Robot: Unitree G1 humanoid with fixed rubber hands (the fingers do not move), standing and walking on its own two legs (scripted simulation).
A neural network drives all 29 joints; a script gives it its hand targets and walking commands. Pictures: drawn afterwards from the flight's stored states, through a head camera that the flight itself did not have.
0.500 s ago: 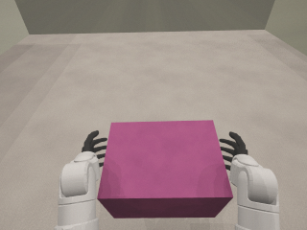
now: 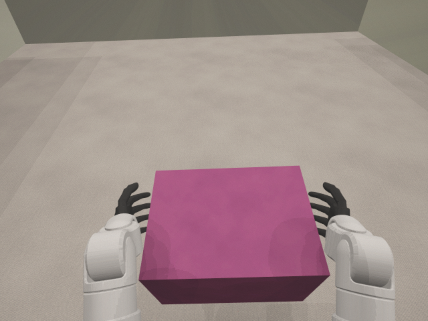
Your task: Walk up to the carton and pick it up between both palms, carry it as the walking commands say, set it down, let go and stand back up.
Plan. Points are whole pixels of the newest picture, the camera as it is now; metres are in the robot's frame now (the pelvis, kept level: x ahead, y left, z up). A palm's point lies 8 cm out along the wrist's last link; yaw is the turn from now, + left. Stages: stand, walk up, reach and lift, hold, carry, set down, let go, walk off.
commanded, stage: carry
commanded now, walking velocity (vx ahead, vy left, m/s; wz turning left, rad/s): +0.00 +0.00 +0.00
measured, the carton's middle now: (229, 236) +0.30 +0.00 +0.01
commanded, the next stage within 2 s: hold in 1.40 s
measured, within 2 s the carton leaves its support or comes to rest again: neither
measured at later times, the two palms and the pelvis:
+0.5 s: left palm (125, 210) +0.30 +0.19 +0.09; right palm (324, 207) +0.31 -0.17 +0.10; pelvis +0.03 +0.01 +0.00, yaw +0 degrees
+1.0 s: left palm (127, 200) +0.33 +0.19 +0.09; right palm (318, 197) +0.33 -0.17 +0.10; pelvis +0.05 +0.01 +0.00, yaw +0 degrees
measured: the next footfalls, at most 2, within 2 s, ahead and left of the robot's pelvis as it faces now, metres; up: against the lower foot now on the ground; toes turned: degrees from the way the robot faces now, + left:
none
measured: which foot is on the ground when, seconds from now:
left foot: down 0.00-1.00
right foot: down 0.00-1.00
